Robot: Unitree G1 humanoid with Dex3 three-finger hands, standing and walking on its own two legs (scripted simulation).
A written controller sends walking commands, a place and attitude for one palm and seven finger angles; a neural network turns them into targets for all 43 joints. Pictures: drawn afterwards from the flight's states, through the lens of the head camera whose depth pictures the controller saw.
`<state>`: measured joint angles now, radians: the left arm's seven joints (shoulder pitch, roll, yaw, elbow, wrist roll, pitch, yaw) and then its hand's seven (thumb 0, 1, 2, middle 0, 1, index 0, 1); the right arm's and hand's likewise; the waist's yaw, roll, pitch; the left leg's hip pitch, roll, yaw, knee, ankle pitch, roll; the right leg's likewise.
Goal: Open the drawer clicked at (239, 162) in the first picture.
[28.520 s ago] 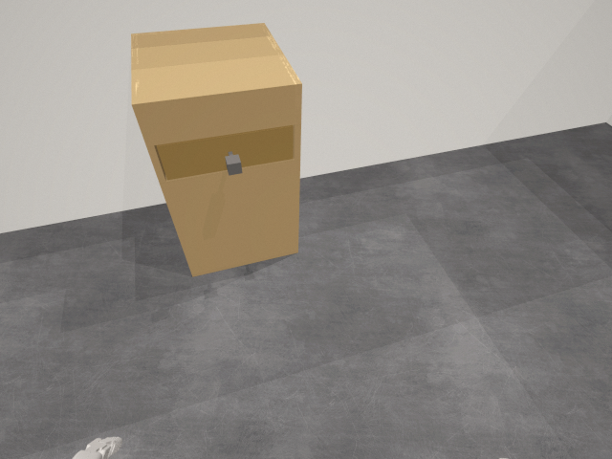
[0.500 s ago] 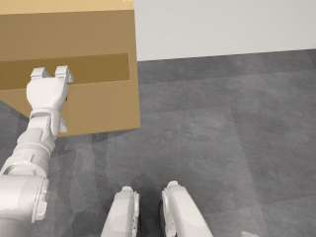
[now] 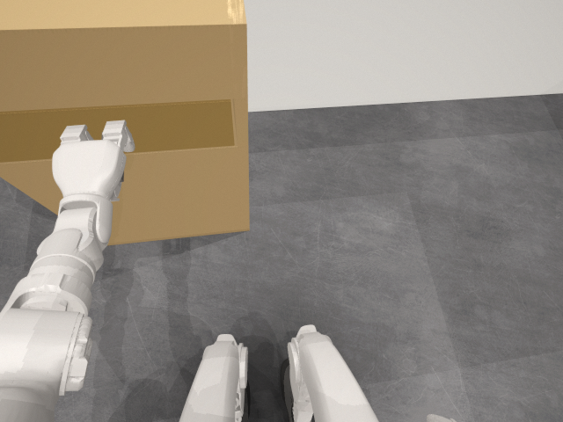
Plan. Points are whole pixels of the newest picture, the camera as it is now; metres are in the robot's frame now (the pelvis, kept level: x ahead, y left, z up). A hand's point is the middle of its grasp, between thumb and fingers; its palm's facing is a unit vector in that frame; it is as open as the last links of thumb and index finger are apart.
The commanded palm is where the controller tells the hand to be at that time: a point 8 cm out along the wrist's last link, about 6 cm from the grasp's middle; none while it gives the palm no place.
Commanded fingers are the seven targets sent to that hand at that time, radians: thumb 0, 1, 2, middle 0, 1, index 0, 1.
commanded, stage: close the thumb around the handle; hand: left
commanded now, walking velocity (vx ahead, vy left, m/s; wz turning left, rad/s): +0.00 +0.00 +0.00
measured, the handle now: (106, 154) +0.51 +0.25 -0.05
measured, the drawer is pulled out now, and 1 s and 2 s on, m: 0.00 0.03 0.11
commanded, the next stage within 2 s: pull the drawer open in 0.16 s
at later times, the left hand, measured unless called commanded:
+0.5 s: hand (107, 182) +0.47 +0.25 -0.07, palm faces -0.05 -0.04 -1.00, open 7.6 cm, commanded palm +0.43 +0.24 -0.01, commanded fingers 0.00 0.90 0.90 -0.40 -1.35 -0.40 -1.35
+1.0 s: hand (107, 201) +0.43 +0.25 -0.07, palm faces -0.06 -0.07 -1.00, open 7.5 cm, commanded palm +0.40 +0.24 -0.01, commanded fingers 0.00 0.90 0.90 -0.40 -1.35 -0.40 -1.35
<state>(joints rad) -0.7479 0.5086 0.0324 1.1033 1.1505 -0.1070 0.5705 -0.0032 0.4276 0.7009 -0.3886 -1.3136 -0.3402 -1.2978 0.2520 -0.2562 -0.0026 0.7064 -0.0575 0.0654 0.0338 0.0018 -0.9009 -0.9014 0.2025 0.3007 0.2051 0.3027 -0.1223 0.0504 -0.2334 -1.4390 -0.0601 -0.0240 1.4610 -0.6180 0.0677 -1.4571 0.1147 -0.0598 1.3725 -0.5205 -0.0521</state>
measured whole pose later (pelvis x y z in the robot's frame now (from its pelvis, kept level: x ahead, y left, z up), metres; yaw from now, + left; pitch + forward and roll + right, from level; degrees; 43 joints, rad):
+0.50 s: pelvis +0.00 +0.00 +0.00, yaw -1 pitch +34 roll -3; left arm -0.69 0.50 0.05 1.04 1.13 -0.11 0.56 0.01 0.42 0.68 -0.41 -1.35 -0.36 -1.35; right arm 0.25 -0.25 -0.01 0.70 -0.05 0.08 0.04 0.00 -0.90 -0.90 0.20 0.30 0.20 0.30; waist -0.11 0.05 -0.22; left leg -1.42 -0.05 0.00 1.45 -0.62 0.07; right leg -1.45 0.12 -0.04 1.37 -0.52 -0.05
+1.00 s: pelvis +0.03 +0.01 +0.03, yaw -1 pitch +33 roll -3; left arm -0.47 0.40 0.04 0.87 1.14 -0.11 0.61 0.04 0.42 0.69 -0.41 -1.35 -0.37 -1.35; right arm 0.20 -0.24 -0.04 0.67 -0.06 0.12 0.05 0.00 -0.90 -0.90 0.20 0.30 0.20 0.30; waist -0.06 0.03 -0.23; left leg -1.29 -0.06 0.00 1.36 -0.64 0.08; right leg -1.32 0.12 -0.02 1.29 -0.55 -0.04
